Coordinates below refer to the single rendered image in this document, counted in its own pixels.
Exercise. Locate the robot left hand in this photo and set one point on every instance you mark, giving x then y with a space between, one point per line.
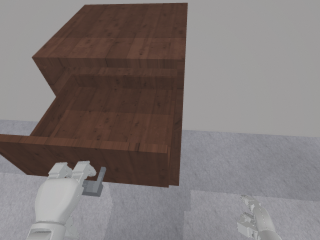
58 196

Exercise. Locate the cabinet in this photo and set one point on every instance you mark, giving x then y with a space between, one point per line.
140 39

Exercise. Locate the robot right hand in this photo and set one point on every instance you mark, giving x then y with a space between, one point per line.
250 225

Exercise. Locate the robot left forearm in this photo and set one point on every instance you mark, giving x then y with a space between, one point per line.
47 230

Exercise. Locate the handle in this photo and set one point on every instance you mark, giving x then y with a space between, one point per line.
94 188

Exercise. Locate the robot right forearm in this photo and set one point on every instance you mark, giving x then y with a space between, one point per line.
268 235

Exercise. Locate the drawer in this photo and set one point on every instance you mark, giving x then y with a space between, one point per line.
122 122

